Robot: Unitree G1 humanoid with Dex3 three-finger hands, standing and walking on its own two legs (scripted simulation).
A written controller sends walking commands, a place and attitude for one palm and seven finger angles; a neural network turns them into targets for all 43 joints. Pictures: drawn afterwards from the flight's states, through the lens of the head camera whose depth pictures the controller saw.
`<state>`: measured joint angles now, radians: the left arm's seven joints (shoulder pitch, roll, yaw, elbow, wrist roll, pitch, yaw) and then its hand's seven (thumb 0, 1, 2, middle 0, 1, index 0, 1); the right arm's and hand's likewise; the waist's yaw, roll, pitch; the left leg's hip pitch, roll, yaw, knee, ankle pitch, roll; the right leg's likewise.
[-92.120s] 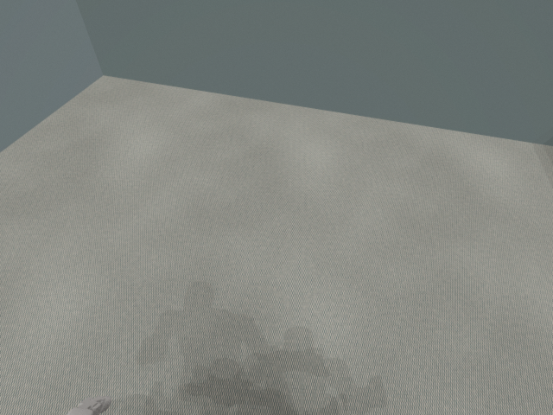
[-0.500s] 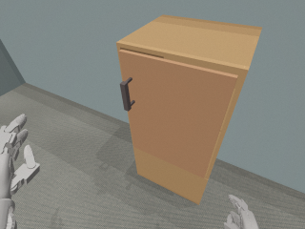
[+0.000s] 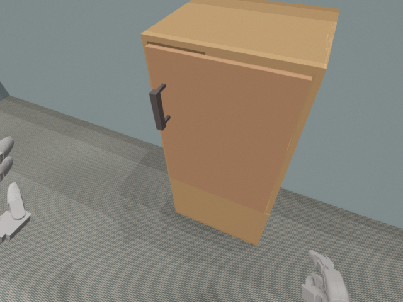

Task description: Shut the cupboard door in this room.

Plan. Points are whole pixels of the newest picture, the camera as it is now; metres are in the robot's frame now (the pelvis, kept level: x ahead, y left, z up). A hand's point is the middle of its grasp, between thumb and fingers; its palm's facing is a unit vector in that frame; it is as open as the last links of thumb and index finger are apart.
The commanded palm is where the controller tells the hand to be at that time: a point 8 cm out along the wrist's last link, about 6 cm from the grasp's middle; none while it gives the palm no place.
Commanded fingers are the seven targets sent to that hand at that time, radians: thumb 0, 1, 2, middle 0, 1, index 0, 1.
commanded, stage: step back with the hand held close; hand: left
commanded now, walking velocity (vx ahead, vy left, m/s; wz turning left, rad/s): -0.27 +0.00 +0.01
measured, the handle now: (161, 107) +0.64 +0.16 +0.02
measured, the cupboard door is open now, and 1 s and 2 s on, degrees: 0 0 0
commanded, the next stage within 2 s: stop stepping back and stand still in 0.76 s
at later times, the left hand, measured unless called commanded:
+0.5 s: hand out of the picture +0.05 +0.27 +0.18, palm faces +0.56 -0.71 -0.43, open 7.4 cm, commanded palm +0.00 +0.30 +0.18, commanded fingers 0.00 0.90 0.90 -0.20 -0.30 -0.20 -0.30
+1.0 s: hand out of the picture -0.04 +0.25 +0.19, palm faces +0.47 -0.78 -0.41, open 7.4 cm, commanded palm -0.09 +0.29 +0.18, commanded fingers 0.00 0.90 0.90 -0.20 -0.30 -0.20 -0.30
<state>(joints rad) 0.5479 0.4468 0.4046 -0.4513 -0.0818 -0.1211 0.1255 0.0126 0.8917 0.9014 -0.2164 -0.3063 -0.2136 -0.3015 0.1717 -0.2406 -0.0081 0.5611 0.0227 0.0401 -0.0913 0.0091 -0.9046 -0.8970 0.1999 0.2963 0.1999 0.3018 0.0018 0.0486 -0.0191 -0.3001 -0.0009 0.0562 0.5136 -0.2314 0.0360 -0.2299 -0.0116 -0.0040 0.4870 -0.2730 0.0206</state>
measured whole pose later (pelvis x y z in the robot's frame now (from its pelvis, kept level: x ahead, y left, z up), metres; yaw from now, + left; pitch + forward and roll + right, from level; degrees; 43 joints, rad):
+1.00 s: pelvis -0.23 -0.01 -0.01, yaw +1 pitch +1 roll -1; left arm 0.50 0.45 0.42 -0.53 -0.05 -0.25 0.16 0.01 0.89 0.90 -0.22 -0.31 -0.21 -0.30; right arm 0.19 -0.17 0.01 0.66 0.01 -0.10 -0.06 0.01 -0.90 -0.90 0.20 0.30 0.20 0.30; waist 0.02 -0.02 -0.06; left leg -0.45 0.06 0.10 0.57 -0.17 0.02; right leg -0.22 0.05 0.06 0.59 -0.40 0.00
